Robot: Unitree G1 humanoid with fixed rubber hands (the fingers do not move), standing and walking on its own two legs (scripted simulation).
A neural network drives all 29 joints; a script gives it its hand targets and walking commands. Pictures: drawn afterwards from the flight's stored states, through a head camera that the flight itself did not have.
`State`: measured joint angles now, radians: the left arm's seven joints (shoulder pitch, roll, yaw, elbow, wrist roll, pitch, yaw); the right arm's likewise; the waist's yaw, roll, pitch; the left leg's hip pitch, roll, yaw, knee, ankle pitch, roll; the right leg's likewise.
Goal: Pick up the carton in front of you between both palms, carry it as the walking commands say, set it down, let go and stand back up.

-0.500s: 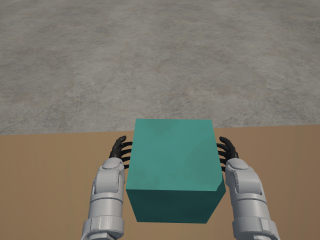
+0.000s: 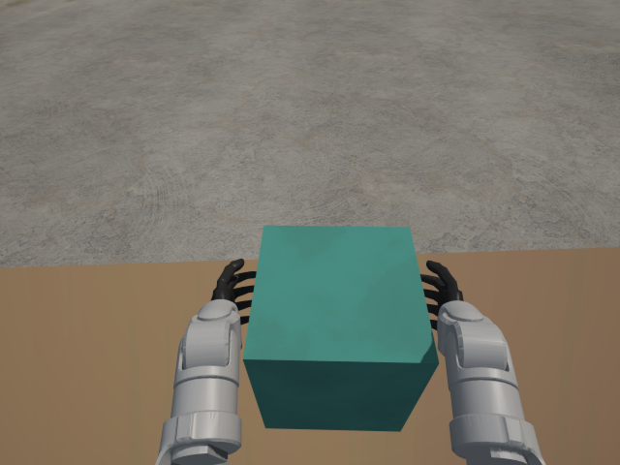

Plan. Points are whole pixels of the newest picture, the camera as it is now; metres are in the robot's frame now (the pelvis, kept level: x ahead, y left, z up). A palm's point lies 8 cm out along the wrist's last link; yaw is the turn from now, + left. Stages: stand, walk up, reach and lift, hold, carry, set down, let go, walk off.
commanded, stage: hold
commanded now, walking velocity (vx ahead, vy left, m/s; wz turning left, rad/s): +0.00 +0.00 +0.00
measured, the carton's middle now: (334, 332) +0.30 +0.00 -0.02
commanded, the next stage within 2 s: carry in 0.44 s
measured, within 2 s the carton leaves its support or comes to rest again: neither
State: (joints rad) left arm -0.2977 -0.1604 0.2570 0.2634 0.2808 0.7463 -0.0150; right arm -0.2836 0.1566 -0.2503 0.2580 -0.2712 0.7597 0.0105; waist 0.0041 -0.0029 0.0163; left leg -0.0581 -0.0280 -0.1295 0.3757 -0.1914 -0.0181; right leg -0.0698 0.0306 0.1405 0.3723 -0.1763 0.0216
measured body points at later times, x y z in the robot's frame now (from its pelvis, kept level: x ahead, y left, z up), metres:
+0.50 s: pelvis +0.01 +0.00 +0.00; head -0.03 +0.00 +0.45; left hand +0.31 +0.15 +0.04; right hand +0.31 -0.15 +0.04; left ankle +0.02 +0.13 -0.74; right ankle +0.03 -0.13 -0.74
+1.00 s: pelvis +0.18 +0.01 -0.01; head +0.16 +0.01 +0.43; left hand +0.43 +0.15 +0.06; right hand +0.42 -0.15 +0.06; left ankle +0.05 +0.11 -0.70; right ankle +0.13 -0.08 -0.75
